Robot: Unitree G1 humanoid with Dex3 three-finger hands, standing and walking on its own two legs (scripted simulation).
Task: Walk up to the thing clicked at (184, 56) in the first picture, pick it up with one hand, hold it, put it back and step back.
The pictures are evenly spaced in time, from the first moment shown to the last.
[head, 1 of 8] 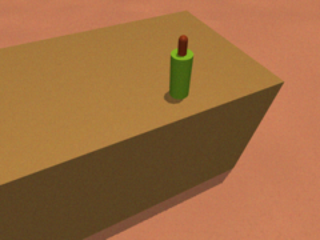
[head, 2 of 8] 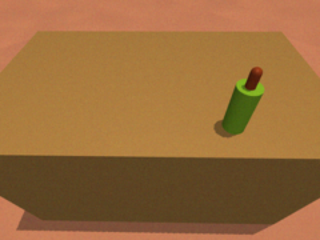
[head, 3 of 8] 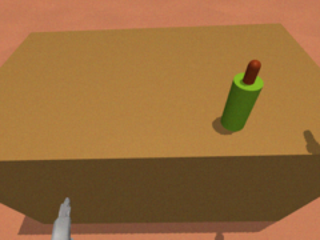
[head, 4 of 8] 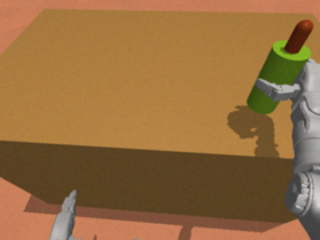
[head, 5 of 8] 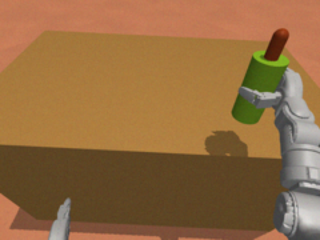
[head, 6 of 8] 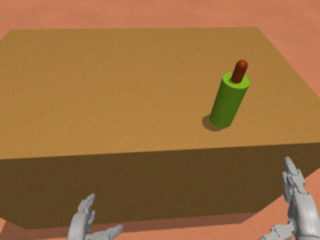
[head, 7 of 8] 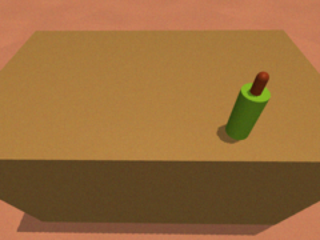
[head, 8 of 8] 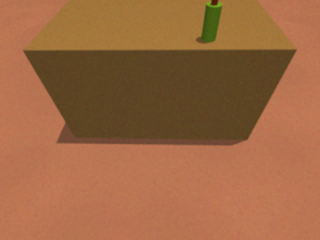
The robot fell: no
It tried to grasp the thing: yes
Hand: right
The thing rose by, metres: 0.22
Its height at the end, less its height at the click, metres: +0.00
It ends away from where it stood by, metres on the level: 0.01
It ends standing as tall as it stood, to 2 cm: yes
